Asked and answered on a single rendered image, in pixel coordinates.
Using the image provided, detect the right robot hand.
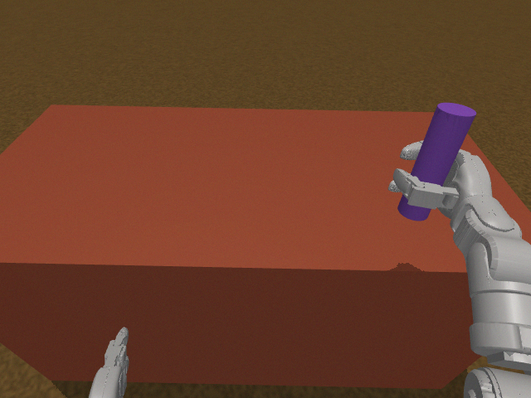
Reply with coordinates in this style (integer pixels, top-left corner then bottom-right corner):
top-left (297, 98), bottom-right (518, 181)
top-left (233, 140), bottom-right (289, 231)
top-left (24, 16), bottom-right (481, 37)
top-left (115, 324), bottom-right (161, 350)
top-left (388, 140), bottom-right (493, 219)

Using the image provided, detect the left robot hand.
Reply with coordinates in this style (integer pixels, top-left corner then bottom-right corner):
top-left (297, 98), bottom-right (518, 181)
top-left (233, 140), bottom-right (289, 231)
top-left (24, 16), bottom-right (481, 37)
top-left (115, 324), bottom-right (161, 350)
top-left (89, 328), bottom-right (129, 398)

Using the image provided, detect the can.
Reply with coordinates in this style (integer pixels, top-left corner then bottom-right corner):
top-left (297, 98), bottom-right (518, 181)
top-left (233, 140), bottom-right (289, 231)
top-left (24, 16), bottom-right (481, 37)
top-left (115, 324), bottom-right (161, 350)
top-left (397, 103), bottom-right (476, 221)

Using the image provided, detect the right robot arm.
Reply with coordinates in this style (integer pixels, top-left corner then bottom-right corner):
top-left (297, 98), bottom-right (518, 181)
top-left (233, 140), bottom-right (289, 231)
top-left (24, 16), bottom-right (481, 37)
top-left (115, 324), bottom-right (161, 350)
top-left (450, 195), bottom-right (531, 398)

